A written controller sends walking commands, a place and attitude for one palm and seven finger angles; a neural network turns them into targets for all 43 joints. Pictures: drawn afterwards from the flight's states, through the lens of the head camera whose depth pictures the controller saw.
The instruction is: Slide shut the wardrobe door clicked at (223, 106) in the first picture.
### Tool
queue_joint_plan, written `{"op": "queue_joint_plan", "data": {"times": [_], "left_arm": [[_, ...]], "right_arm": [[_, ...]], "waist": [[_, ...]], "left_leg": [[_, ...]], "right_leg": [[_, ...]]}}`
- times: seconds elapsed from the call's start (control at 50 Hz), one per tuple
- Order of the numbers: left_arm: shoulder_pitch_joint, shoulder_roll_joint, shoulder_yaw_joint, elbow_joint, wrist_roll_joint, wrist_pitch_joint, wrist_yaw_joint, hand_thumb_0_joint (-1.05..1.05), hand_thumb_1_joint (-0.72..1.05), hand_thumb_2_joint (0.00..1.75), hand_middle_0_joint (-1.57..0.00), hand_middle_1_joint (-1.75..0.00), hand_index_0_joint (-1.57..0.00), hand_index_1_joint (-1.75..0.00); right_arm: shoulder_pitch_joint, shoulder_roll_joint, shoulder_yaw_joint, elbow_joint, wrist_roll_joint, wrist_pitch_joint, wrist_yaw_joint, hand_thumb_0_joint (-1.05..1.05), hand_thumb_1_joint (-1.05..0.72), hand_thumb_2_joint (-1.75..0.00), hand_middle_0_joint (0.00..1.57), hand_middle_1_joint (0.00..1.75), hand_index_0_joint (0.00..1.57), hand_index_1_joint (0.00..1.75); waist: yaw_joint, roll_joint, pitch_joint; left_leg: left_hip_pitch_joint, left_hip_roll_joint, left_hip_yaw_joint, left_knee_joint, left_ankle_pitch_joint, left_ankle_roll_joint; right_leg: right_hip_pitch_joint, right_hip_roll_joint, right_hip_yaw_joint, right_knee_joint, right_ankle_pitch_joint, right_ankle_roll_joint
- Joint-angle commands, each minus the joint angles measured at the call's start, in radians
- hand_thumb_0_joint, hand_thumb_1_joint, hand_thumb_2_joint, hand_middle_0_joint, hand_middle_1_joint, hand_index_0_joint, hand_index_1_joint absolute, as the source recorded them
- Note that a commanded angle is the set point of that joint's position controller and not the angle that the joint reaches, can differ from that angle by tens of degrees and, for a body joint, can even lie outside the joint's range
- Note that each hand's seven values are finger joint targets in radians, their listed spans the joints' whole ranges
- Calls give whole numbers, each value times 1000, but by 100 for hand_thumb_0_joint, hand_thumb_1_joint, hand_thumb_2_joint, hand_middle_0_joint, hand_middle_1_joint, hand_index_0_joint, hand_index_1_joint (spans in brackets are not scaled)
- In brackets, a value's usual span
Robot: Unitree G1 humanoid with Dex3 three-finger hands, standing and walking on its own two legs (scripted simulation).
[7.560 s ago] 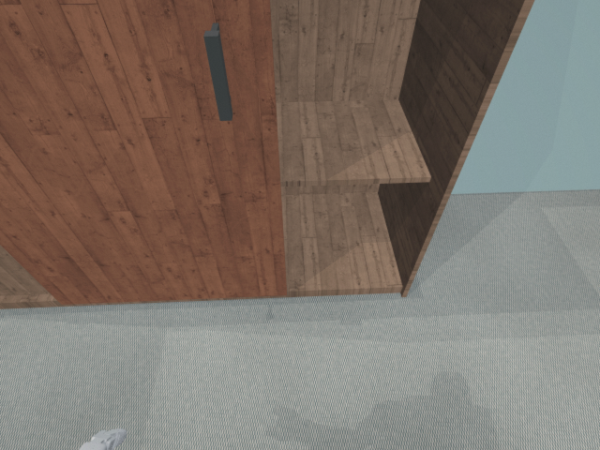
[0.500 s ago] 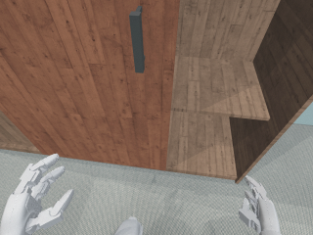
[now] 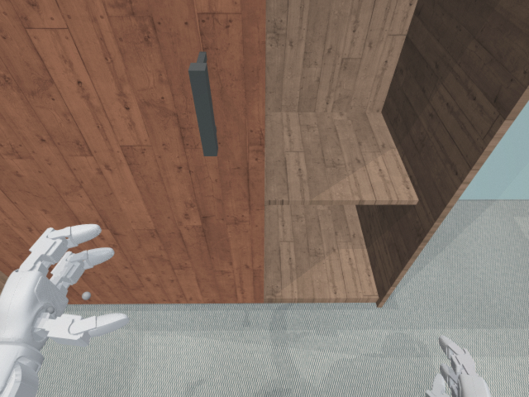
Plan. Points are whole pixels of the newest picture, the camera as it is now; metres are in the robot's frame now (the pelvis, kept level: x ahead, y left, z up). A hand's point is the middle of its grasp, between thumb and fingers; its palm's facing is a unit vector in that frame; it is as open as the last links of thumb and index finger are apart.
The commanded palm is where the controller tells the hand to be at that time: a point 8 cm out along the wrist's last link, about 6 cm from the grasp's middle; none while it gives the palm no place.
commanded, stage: raise the hand with hooked fingers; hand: left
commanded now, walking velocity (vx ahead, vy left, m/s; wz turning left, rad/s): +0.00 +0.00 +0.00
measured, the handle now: (206, 106) +0.51 +0.14 +0.18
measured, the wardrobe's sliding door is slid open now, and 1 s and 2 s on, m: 0.44 0.44 0.44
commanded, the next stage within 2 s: move the hooked fingers beside the handle in 1.04 s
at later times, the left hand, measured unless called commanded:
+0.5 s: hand out of the picture +0.24 +0.31 +0.19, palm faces +0.18 -0.98 -0.06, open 14.0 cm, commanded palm +0.20 +0.35 +0.20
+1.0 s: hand (27, 228) +0.24 +0.27 +0.20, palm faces +0.17 -0.98 -0.06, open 14.0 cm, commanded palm +0.21 +0.31 +0.21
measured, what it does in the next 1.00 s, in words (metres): stands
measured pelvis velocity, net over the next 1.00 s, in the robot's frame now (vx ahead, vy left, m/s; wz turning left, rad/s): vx -0.02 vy -0.01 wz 0.03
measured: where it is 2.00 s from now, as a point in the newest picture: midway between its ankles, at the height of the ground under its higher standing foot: outside the picture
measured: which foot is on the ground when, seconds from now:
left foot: down 0.00-1.00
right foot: down 0.00-1.00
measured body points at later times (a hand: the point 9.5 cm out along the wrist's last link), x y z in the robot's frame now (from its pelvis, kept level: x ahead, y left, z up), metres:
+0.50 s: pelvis -0.03 +0.03 +0.02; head -0.04 +0.03 +0.47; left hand +0.22 +0.36 +0.20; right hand +0.18 -0.17 -0.04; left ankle +0.03 +0.14 -0.71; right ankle -0.04 -0.12 -0.71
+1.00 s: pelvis -0.02 -0.01 +0.02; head -0.05 -0.03 +0.47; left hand +0.23 +0.32 +0.21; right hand +0.17 -0.25 -0.05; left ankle +0.03 +0.14 -0.71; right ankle -0.04 -0.12 -0.71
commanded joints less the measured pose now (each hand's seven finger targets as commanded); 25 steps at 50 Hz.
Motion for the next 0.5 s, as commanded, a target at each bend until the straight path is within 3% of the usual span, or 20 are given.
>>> {"op": "queue_joint_plan", "data": {"times": [0.0, 0.02, 0.1, 0.16, 0.22, 0.28, 0.3, 0.34, 0.4, 0.42, 0.48], "left_arm": [[-148, 263, 130, -333, 7, -40, 45, 0, -36, 36, -29, -111, -29, -111], [-173, 286, 151, -348, 11, -43, 63, 0, -38, 35, -29, -112, -29, -112], [-236, 257, 145, -315, -3, -23, 81, 0, -48, 31, -30, -118, -30, -118], [-291, 243, 106, -230, 0, 67, 55, 0, -50, 30, -30, -120, -30, -120], [-358, 253, 85, -152, 10, 183, 25, 0, -50, 30, -30, -120, -30, -120], [-507, 297, 91, -185, 18, 248, 12, 0, -50, 30, -30, -120, -30, -120], [-548, 311, 105, -186, 17, 256, 12, 0, -50, 30, -30, -120, -30, -120], [-639, 357, 138, -235, 21, 245, 19, 0, -50, 30, -30, -120, -30, -120], [-668, 375, 158, -198, 25, 231, 23, 0, -50, 30, -30, -120, -30, -120], [-680, 396, 174, -196, 29, 231, 25, 0, -50, 30, -30, -120, -30, -120], [-694, 399, 166, -136, 30, 265, 9, 0, -50, 30, -30, -120, -30, -120]], "right_arm": [[-96, -82, -3, -174, -16, -71, -8, 0, -90, -90, 20, 30, 20, 30], [-89, -85, 0, -167, -21, -72, -8, 0, -90, -90, 20, 30, 20, 30], [-106, -80, 16, -154, -20, -73, 1, 0, -90, -90, 20, 30, 20, 30], [-124, -84, 29, -153, -9, -63, -3, 0, -90, -90, 20, 30, 20, 30], [-144, -93, 42, -156, 1, -44, -20, 0, -90, -90, 20, 30, 20, 30], [-174, -90, 54, -169, 4, -30, -34, 0, -90, -90, 20, 30, 20, 30], [-177, -91, 57, -167, 3, -26, -37, 0, -90, -90, 20, 30, 20, 30], [-186, -88, 64, -166, -2, -27, -40, 0, -90, -90, 20, 30, 20, 30], [-190, -86, 72, -158, -7, -23, -40, 0, -90, -90, 20, 30, 20, 30], [-194, -86, 72, -156, -8, -22, -41, 0, -90, -90, 20, 30, 20, 30], [-204, -83, 75, -154, 0, -12, -40, 0, -90, -90, 20, 30, 20, 30]], "waist": [[32, 95, -172], [35, 89, -172], [28, 130, -157], [31, 144, -105], [31, 99, -62], [25, 70, -80], [23, 55, -89], [25, 94, -126], [28, 90, -134], [35, 118, -143], [36, 132, -122]], "left_leg": [[254, -30, 21, -129, 298, 52], [252, -29, 16, -135, 294, 50], [292, -22, -1, -177, 302, 32], [279, -18, -8, -226, 224, 25], [276, -16, -20, -269, 146, 29], [313, -14, -43, -309, 85, 31], [325, -13, -51, -317, 71, 31], [363, -15, -53, -325, 88, 28], [393, -13, -64, -345, 83, 24], [397, -17, -54, -342, 91, 26], [397, -21, -46, -355, 101, 27]], "right_leg": [[16, 26, -62, -151, 373, 6], [23, 34, -68, -157, 355, 2], [38, 46, -93, -182, 343, -7], [48, 49, -98, -219, 279, -9], [55, 51, -96, -260, 226, -7], [57, 50, -93, -285, 189, -6], [59, 51, -93, -293, 181, -5], [81, 51, -90, -304, 191, -12], [91, 55, -92, -318, 192, -15], [107, 55, -87, -328, 197, -19], [119, 49, -86, -349, 208, -19]]}}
